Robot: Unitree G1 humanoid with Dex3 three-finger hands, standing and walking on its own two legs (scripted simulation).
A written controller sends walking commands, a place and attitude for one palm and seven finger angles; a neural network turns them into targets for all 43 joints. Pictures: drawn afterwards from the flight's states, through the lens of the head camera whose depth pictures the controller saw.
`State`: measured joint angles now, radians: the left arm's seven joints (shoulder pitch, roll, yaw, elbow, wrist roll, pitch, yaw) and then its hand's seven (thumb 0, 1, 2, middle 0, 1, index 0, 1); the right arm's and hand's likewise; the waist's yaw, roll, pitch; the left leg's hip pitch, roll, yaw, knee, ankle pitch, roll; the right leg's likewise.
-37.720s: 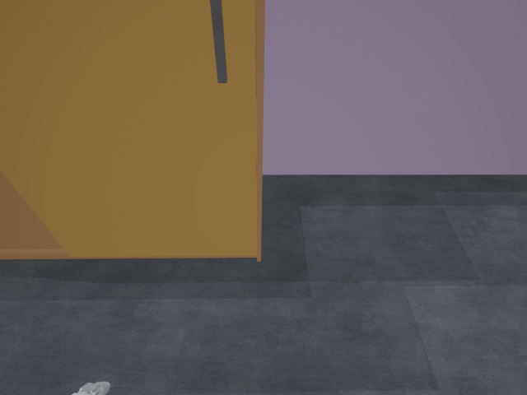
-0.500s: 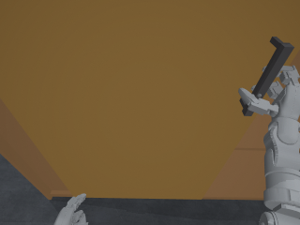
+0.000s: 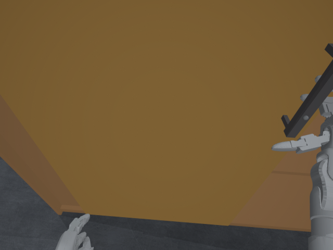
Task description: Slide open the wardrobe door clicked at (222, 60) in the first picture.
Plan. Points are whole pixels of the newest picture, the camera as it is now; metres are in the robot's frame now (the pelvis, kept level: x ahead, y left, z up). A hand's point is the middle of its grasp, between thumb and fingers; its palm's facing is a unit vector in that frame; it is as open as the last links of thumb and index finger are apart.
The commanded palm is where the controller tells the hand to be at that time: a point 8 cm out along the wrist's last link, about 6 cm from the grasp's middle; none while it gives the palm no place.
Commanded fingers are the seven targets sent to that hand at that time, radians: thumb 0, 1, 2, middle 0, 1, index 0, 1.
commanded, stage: slip the hand off the handle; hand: right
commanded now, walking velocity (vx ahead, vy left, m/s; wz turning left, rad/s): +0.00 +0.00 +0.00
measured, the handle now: (308, 95) +0.38 -0.27 +0.22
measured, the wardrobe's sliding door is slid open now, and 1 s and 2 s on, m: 0.62 0.62 0.62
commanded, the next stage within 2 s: draw the hand back to the body in 1.22 s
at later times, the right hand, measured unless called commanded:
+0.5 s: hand out of the picture +0.32 -0.33 +0.21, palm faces +0.43 +0.89 -0.13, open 14.7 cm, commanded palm +0.29 -0.37 +0.19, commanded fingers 0.00 0.55 -0.20 0.25 1.15 0.25 1.15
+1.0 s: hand out of the picture +0.23 -0.32 +0.21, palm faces +0.45 +0.88 -0.16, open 14.7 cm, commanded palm +0.19 -0.36 +0.19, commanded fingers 0.00 0.55 -0.20 0.25 1.15 0.25 1.15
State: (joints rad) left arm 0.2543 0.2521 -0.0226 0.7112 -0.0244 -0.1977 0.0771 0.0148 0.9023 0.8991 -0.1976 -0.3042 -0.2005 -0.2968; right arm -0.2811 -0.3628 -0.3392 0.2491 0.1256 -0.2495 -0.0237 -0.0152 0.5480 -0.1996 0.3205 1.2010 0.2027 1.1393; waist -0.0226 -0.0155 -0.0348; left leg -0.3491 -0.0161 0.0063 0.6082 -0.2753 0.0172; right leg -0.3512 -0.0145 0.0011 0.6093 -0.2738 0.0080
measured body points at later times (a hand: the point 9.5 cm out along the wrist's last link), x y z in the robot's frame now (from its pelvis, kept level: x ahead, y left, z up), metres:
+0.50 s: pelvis +0.02 -0.01 +0.00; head +0.02 -0.01 +0.45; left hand +0.20 +0.21 -0.08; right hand +0.29 -0.37 +0.21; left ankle +0.03 +0.11 -0.73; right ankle +0.03 -0.13 -0.73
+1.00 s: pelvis +0.01 +0.00 +0.00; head -0.02 +0.01 +0.45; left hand +0.20 +0.22 -0.08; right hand +0.20 -0.36 +0.21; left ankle +0.03 +0.11 -0.73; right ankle +0.03 -0.13 -0.73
